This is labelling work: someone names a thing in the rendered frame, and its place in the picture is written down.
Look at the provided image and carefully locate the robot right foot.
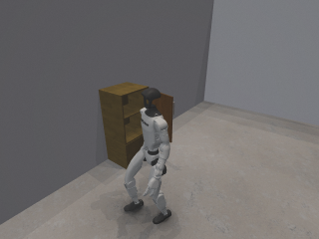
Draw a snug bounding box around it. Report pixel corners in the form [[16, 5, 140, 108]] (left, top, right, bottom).
[[124, 199, 144, 212]]

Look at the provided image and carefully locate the robot left upper arm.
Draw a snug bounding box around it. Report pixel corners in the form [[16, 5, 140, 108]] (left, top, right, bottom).
[[155, 117, 170, 152]]

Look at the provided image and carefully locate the handle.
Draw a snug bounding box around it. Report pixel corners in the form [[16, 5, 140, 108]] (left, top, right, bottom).
[[172, 102, 175, 115]]

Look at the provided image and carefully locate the left robot hand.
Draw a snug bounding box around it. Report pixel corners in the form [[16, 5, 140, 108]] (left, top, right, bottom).
[[143, 177, 160, 197]]

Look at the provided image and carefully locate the robot left forearm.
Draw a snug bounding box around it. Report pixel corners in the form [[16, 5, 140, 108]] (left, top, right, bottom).
[[153, 145, 170, 179]]

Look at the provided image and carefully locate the cupboard door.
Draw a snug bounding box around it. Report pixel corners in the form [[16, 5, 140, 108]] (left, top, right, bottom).
[[152, 93, 173, 143]]

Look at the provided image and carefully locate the robot torso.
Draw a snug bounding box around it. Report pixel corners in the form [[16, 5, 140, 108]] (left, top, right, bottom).
[[141, 110, 163, 166]]

